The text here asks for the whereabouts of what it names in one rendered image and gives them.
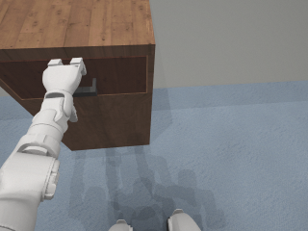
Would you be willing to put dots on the robot right thigh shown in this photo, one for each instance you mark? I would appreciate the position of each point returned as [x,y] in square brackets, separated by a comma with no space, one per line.
[182,222]

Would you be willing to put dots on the robot left upper arm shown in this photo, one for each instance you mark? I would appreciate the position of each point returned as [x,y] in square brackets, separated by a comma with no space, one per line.
[28,180]

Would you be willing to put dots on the robot right shin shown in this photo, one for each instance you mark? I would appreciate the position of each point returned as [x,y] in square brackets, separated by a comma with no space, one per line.
[178,211]

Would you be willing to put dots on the handle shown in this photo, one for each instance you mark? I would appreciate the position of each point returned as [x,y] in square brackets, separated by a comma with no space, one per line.
[86,91]

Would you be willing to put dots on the drawer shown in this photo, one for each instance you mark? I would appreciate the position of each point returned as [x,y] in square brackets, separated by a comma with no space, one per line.
[114,75]

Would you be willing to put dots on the robot left hand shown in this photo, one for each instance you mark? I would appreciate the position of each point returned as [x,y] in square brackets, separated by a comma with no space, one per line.
[67,77]

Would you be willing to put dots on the cabinet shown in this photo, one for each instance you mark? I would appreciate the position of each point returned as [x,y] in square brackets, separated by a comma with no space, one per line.
[67,29]

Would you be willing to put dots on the left robot forearm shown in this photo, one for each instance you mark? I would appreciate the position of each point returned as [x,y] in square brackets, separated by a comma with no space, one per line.
[46,132]

